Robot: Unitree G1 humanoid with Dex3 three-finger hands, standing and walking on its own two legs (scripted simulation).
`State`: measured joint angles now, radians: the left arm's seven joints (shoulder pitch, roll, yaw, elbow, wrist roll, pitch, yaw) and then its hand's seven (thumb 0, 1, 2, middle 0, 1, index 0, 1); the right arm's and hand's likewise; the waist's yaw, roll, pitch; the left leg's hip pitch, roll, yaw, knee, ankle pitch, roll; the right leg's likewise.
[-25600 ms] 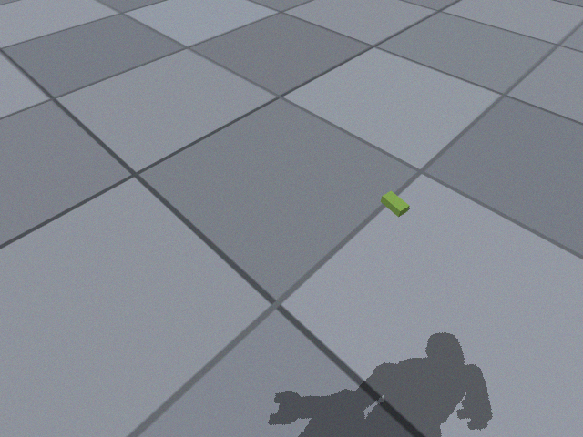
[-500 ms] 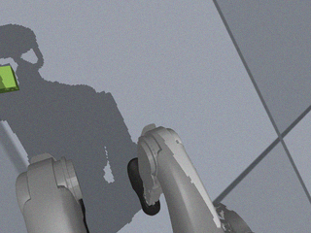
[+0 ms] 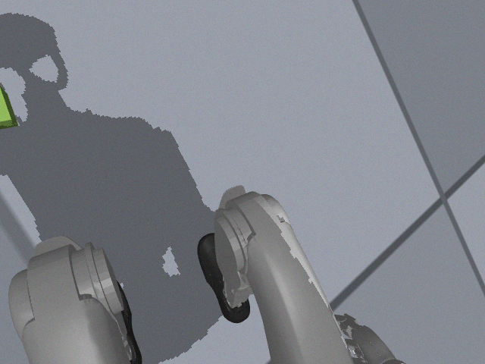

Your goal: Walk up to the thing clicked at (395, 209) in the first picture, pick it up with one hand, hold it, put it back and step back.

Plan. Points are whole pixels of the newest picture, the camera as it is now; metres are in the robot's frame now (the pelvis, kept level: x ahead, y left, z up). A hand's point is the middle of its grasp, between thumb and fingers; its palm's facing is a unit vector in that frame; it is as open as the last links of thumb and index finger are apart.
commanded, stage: rest palm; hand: left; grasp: from above
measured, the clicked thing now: out of the picture +0.53 +0.31 -0.30
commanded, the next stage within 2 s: close in 1.80 s
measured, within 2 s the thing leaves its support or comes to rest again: neither
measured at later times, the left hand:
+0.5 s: hand out of the picture +0.51 +0.29 -0.24, palm faces -0.49 -0.09 -0.86, open 13.7 cm
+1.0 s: hand out of the picture +0.51 +0.31 -0.26, palm faces -0.47 -0.11 -0.87, open 13.5 cm
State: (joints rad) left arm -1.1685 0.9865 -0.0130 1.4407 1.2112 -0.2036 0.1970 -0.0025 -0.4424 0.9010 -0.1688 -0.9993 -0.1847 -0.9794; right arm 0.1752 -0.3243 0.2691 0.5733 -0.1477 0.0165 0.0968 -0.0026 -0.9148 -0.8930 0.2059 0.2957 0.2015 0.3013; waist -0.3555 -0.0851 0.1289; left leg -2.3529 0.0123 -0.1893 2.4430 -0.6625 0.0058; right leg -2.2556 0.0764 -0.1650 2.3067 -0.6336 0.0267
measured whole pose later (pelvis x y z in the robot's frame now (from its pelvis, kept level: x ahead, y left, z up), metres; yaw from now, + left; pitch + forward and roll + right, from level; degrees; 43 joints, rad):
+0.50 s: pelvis +0.00 +0.00 +0.00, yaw -1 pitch +31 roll -13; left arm -1.21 1.04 0.02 1.63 1.29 -0.20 0.39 0.00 -0.45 0.93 -0.15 -0.95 -0.16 -0.95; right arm 0.17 -0.32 0.34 0.54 -0.17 -0.05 0.12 0.00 -0.91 -0.90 0.21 0.30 0.20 0.30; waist -0.44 -0.12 0.16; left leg -2.36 0.01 -0.21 2.46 -0.67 0.01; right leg -2.25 0.08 -0.18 2.30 -0.63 0.03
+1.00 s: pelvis +0.01 +0.01 -0.01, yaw -4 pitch +30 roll -15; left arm -1.20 1.12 0.04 1.66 1.28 -0.20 0.45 0.00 -0.41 0.89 -0.19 -0.92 -0.19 -0.91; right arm 0.13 -0.34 0.38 0.55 -0.20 -0.12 0.14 0.00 -0.91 -0.90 0.20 0.30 0.20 0.30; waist -0.45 -0.16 0.19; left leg -2.35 0.02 -0.25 2.50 -0.71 0.01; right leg -2.23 0.10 -0.21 2.32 -0.66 0.04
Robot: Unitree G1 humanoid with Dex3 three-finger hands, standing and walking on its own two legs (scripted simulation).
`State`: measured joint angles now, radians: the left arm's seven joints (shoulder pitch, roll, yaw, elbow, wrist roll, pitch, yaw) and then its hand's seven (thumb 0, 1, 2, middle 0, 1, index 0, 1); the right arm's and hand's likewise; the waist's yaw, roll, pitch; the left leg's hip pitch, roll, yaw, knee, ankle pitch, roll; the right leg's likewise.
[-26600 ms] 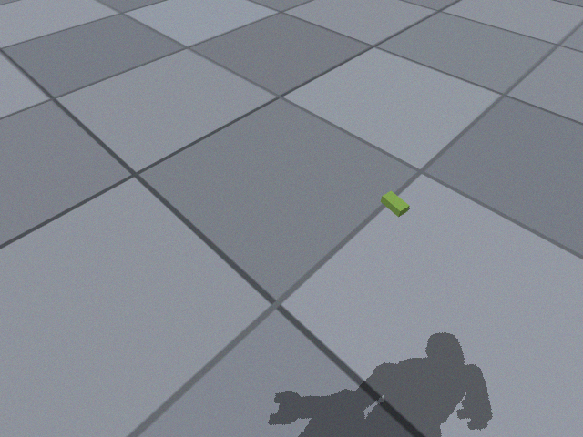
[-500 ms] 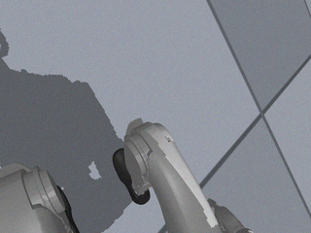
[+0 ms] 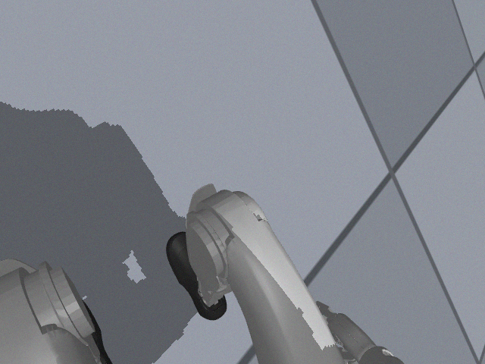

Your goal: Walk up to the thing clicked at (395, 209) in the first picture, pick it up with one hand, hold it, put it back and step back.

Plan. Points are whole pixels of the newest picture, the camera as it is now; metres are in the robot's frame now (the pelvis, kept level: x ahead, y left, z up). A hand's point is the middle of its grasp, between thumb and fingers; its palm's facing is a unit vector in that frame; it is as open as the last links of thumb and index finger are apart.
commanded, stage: rest palm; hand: left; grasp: from above
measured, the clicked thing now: out of the picture +0.51 +0.34 -0.30
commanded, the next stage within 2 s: close in 0.80 s
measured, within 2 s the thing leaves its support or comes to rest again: neither
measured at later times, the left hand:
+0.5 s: hand out of the picture +0.48 +0.31 -0.26, palm faces -0.46 -0.12 -0.88, open 13.0 cm
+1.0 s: hand out of the picture +0.48 +0.32 -0.27, palm faces -0.46 -0.13 -0.88, open 12.3 cm
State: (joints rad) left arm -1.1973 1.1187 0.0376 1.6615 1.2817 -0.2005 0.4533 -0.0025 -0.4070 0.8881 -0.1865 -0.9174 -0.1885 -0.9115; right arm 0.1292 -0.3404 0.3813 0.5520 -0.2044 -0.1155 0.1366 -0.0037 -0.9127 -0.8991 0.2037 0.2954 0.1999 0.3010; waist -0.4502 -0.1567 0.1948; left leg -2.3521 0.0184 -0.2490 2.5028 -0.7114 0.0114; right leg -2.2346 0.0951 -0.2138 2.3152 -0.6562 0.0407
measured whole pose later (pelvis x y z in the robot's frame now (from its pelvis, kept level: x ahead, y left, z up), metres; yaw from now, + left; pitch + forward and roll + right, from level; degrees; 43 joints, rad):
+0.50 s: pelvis +0.00 +0.00 +0.00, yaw -1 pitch +29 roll -15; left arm -1.19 1.13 0.02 1.70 1.27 -0.22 0.53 0.00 -0.32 0.83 -0.24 -0.88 -0.24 -0.87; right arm 0.11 -0.34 0.42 0.57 -0.22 -0.15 0.14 0.00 -0.91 -0.90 0.20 0.30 0.20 0.30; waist -0.46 -0.17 0.23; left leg -2.35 0.03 -0.26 2.51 -0.71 0.01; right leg -2.24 0.10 -0.22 2.31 -0.64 0.04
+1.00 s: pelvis +0.00 +0.00 +0.00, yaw -1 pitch +29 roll -16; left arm -1.18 1.15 0.02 1.68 1.25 -0.20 0.51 0.00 -0.22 0.77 -0.30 -0.85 -0.32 -0.83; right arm 0.12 -0.35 0.42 0.56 -0.22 -0.15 0.15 0.00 -0.91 -0.90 0.20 0.30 0.20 0.30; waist -0.46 -0.18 0.24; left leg -2.34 0.03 -0.27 2.51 -0.72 0.01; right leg -2.23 0.10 -0.23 2.30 -0.64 0.04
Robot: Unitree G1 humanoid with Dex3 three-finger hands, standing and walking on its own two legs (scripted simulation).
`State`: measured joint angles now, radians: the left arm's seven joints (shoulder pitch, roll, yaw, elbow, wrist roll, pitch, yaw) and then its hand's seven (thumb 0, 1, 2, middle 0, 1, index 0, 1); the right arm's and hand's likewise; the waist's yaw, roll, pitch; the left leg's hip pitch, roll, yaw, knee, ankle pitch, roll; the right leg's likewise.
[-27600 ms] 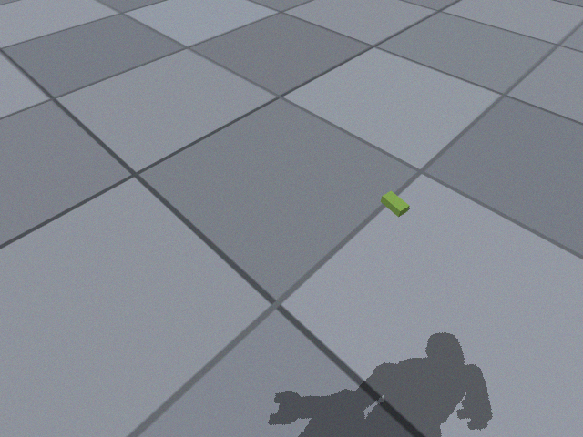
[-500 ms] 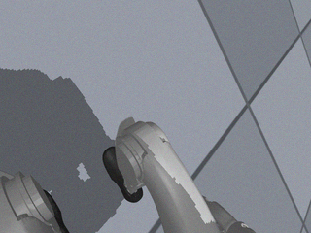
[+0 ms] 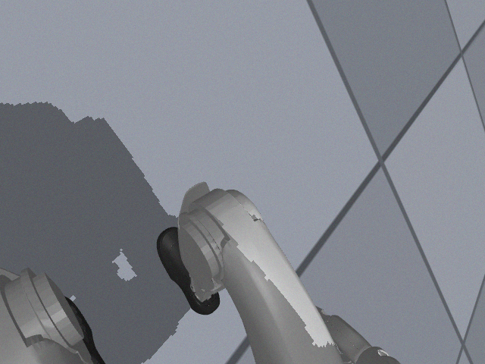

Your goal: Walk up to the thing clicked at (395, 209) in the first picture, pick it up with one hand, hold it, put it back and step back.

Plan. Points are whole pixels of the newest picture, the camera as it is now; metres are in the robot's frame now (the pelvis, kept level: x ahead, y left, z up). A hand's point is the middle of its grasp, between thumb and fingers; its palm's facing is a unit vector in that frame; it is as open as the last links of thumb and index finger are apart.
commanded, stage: close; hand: left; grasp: from above
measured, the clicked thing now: out of the picture +0.50 +0.35 -0.30
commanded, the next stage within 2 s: settle in 1.50 s
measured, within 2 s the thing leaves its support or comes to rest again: leaves its support in 1.94 s
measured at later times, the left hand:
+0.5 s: hand out of the picture +0.48 +0.33 -0.27, palm faces -0.45 -0.14 -0.88, open 10.7 cm
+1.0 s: hand out of the picture +0.48 +0.33 -0.27, palm faces -0.45 -0.14 -0.88, open 9.1 cm
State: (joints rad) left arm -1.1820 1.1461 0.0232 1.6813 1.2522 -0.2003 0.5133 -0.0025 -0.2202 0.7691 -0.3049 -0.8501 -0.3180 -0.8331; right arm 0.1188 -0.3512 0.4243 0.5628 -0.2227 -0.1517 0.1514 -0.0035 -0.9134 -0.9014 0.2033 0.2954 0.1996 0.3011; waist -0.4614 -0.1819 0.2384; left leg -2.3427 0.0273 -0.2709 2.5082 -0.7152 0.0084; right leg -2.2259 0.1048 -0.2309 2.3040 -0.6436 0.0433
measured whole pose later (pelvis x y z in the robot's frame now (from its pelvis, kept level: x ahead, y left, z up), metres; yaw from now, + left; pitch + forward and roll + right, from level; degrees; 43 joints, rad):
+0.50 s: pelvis +0.00 +0.00 +0.00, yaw +0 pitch +29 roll -16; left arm -1.18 1.15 0.01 1.68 1.24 -0.20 0.51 0.00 0.03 0.54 -0.47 -0.71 -0.49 -0.66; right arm 0.11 -0.35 0.44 0.56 -0.22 -0.15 0.14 0.00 -0.91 -0.90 0.20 0.30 0.20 0.30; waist -0.46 -0.18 0.25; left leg -2.34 0.03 -0.27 2.51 -0.70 0.02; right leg -2.22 0.11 -0.23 2.30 -0.63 0.05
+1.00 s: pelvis +0.00 +0.00 +0.00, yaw +0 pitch +29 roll -17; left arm -1.19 1.16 0.01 1.67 1.23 -0.20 0.51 0.00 0.25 0.38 -0.63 -0.54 -0.66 -0.50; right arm 0.09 -0.35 0.45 0.55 -0.23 -0.14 0.14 0.00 -0.90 -0.90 0.20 0.30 0.20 0.30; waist -0.46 -0.18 0.25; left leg -2.34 0.03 -0.28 2.50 -0.72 0.01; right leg -2.21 0.11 -0.24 2.29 -0.64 0.04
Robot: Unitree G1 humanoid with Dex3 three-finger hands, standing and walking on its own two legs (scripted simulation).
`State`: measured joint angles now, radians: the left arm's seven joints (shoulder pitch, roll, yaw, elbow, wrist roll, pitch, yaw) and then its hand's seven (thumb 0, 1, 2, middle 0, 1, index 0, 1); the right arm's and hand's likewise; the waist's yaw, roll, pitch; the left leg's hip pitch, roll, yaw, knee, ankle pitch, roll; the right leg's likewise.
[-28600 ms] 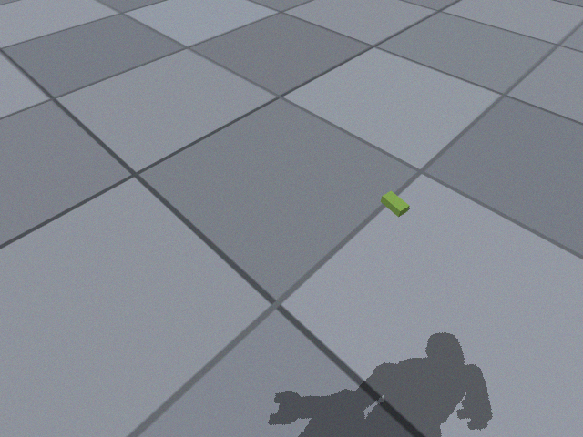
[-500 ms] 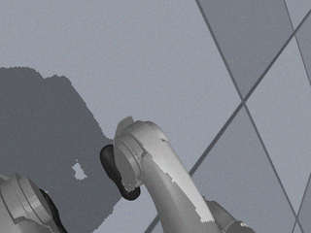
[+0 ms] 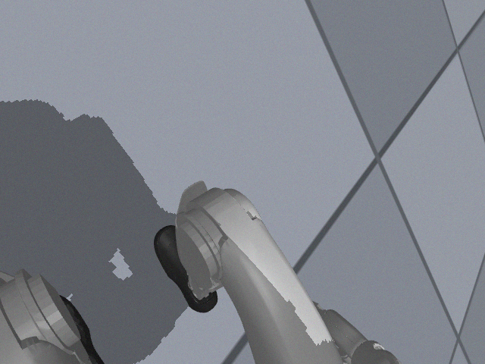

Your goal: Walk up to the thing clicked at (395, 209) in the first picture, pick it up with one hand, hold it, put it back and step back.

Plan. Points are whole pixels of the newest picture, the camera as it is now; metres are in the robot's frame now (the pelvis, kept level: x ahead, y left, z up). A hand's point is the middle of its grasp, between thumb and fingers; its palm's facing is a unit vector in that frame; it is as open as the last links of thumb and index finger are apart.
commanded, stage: close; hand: left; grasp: from above
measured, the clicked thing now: out of the picture +0.50 +0.35 -0.30
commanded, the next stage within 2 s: settle in 0.50 s
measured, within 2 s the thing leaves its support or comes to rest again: leaves its support in 0.94 s
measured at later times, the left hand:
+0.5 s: hand out of the picture +0.48 +0.33 -0.27, palm faces -0.44 -0.14 -0.89, open 8.8 cm
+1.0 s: hand out of the picture +0.48 +0.35 -0.26, palm faces -0.42 -0.15 -0.89, open 8.8 cm
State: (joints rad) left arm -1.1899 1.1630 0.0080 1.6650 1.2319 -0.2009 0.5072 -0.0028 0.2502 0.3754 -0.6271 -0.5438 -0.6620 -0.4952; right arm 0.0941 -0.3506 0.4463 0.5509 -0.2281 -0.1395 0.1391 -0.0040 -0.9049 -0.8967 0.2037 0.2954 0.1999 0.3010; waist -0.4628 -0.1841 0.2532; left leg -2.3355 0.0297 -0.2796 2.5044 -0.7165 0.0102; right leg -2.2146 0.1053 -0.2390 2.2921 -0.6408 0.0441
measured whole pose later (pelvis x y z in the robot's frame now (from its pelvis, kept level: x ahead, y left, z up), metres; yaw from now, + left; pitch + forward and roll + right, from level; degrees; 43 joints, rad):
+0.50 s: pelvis +0.00 +0.00 +0.00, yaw +0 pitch +29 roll -17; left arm -1.20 1.17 0.01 1.67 1.24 -0.21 0.51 -0.01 0.27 0.23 -0.74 -0.42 -0.77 -0.36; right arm 0.10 -0.36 0.45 0.55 -0.23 -0.13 0.13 0.00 -0.90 -0.90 0.20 0.30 0.20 0.30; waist -0.46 -0.18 0.26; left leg -2.34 0.03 -0.28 2.51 -0.71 0.02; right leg -2.22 0.11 -0.24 2.30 -0.63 0.05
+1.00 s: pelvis +0.00 +0.00 +0.00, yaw +0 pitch +30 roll -17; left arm -1.15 1.16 0.09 1.55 1.25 -0.18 0.43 -0.01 0.24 0.25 -0.80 -0.35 -0.82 -0.31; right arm 0.12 -0.36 0.41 0.54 -0.23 -0.10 0.13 0.00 -0.92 -0.90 0.20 0.30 0.20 0.30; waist -0.43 -0.17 0.23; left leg -2.35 0.03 -0.28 2.50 -0.71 0.01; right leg -2.23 0.10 -0.24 2.29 -0.64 0.03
